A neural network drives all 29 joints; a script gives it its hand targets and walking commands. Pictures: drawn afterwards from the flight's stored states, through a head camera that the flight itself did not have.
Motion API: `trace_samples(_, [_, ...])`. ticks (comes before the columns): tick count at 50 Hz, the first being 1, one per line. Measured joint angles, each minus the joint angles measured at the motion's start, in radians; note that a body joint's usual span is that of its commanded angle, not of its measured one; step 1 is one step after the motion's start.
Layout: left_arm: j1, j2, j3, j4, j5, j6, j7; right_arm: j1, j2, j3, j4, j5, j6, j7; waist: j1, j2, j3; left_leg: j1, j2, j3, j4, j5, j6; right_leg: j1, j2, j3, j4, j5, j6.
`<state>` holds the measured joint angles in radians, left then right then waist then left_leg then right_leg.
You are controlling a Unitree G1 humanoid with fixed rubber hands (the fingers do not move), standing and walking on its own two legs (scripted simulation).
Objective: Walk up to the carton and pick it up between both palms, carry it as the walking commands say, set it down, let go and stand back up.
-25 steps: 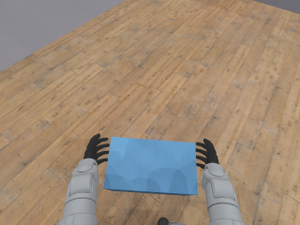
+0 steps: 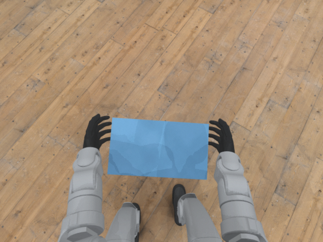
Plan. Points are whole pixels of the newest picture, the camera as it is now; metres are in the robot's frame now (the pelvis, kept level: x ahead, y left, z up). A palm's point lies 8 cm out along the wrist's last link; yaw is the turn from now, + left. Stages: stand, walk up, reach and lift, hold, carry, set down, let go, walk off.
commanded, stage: set down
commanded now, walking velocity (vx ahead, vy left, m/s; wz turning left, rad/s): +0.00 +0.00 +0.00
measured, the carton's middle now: (158, 147) +0.35 +0.01 -0.18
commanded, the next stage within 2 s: none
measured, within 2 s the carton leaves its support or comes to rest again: neither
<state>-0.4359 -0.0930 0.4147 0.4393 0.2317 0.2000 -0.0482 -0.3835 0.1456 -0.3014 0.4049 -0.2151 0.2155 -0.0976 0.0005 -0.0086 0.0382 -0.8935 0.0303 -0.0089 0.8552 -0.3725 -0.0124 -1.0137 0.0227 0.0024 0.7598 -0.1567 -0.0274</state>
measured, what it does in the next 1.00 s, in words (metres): lowers itself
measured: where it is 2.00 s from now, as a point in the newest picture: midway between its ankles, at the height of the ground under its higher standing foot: (156, 222)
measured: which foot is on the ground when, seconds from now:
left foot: down 0.00-1.00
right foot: down 0.00-1.00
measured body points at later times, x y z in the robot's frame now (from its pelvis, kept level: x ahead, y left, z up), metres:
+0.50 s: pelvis -0.02 +0.00 -0.07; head +0.23 -0.01 +0.30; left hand +0.39 +0.19 -0.17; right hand +0.38 -0.15 -0.18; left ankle +0.01 +0.15 -0.69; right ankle +0.10 -0.10 -0.69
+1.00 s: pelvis -0.05 +0.00 -0.15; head +0.25 +0.00 +0.18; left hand +0.42 +0.19 -0.26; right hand +0.40 -0.15 -0.28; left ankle +0.01 +0.15 -0.69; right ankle +0.10 -0.10 -0.69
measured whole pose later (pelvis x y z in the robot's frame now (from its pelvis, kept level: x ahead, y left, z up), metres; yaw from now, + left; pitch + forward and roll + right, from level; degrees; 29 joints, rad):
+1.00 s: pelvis -0.05 +0.00 -0.15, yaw +2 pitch +40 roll +3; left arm -0.91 -0.01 0.50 0.49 0.23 0.28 -0.01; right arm -0.82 0.09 -0.39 0.40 -0.20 0.34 -0.17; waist -0.01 -0.01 0.06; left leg -1.66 -0.01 -0.01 1.51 -0.54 -0.02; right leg -1.80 0.01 0.03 1.39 -0.28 -0.02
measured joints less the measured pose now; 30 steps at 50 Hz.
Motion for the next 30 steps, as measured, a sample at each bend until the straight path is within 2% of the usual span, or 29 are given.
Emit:
trace_samples(19, [-0.238, 0.03, 0.122, 0.048, 0.0, 0.06, 0.0, -0.235, 0.0, -0.059, 0.0, 0.0, 0.117, -0.014, 0.0, 0.0, -0.032, -0.332, -0.012, -0.001, 0.293, -0.084, 0.0, -0.345, 0.0, 0.011, 0.293, -0.069, 0.0])
trace_samples(27, [-0.247, 0.043, 0.099, 0.048, 0.0, 0.06, -0.001, -0.238, 0.0, -0.063, 0.0, 0.0, 0.11, -0.018, 0.0, 0.0, -0.075, -0.476, -0.017, -0.005, 0.366, -0.106, 0.0, -0.489, -0.001, 0.011, 0.359, -0.087, 0.0])
trace_samples(30, [-0.254, 0.052, 0.077, 0.048, -0.001, 0.06, -0.001, -0.24, 0.0, -0.063, 0.0, 0.001, 0.102, -0.039, 0.0, 0.0, -0.072, -0.512, -0.02, -0.005, 0.395, -0.117, 0.0, -0.525, -0.002, 0.013, 0.387, -0.096, 0.0])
